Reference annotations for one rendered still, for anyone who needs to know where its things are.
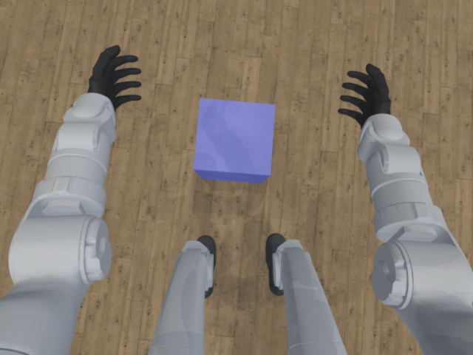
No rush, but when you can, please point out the left robot shin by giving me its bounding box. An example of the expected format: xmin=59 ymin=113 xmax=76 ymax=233
xmin=175 ymin=240 xmax=209 ymax=288

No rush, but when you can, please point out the robot left hand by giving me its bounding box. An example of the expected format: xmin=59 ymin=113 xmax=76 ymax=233
xmin=87 ymin=45 xmax=141 ymax=110

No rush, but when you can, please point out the right robot foot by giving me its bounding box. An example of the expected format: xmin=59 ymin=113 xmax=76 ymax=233
xmin=265 ymin=233 xmax=285 ymax=296

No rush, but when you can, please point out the robot left forearm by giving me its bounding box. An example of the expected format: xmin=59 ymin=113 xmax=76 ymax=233
xmin=8 ymin=92 xmax=116 ymax=282

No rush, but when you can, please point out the left robot upper arm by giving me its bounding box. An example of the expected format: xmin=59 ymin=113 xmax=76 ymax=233
xmin=0 ymin=214 xmax=112 ymax=355

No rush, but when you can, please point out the robot right hand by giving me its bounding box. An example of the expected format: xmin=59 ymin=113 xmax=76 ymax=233
xmin=338 ymin=64 xmax=391 ymax=129

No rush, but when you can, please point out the carton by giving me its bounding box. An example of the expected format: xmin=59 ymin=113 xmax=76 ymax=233
xmin=193 ymin=98 xmax=275 ymax=183

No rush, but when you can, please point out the robot right forearm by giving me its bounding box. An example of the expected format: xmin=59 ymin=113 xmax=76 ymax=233
xmin=357 ymin=114 xmax=473 ymax=302

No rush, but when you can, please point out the right robot upper arm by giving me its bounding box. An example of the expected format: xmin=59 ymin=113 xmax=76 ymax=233
xmin=371 ymin=240 xmax=473 ymax=355

